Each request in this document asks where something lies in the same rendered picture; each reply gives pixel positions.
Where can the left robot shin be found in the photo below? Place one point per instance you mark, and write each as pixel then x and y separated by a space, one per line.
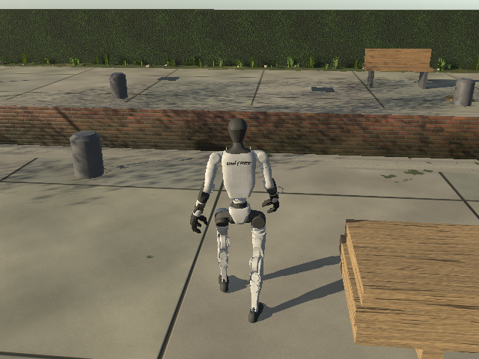
pixel 223 260

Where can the robot left upper arm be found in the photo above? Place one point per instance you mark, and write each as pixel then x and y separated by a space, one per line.
pixel 210 174

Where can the humanoid robot head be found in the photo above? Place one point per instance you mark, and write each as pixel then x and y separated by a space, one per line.
pixel 237 128

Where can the robot left hand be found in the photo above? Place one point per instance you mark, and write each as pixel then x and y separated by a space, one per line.
pixel 194 222

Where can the robot right upper arm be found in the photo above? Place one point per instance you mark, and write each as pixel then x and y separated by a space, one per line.
pixel 265 168

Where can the right robot forearm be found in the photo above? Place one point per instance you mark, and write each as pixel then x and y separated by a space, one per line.
pixel 273 194

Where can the robot right hand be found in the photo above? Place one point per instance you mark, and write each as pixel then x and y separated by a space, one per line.
pixel 269 202

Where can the left robot forearm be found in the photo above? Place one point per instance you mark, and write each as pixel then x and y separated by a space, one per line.
pixel 201 202

